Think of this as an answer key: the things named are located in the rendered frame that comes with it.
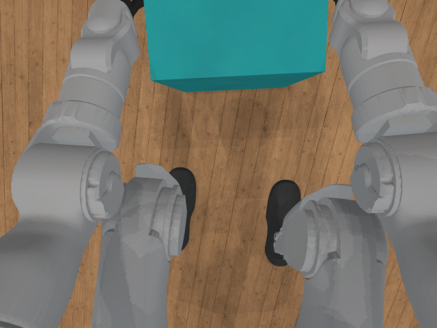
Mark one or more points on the carton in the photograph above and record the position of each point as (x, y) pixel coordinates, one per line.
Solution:
(214, 45)

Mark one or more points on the robot foot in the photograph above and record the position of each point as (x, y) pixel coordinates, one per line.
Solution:
(187, 183)
(284, 195)

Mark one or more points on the robot left upper arm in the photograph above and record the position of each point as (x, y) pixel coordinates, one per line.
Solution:
(61, 192)

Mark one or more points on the left robot hand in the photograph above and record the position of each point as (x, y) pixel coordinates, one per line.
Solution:
(134, 5)

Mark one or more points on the left robot forearm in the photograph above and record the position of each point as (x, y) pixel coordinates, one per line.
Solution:
(94, 87)

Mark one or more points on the right robot forearm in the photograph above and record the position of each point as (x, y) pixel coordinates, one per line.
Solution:
(381, 74)

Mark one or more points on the robot right foot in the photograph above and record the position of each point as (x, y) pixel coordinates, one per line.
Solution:
(284, 195)

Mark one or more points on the robot right upper arm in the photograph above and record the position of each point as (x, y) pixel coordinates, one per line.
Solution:
(395, 177)

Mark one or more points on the robot left foot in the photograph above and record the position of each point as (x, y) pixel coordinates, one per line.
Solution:
(187, 183)

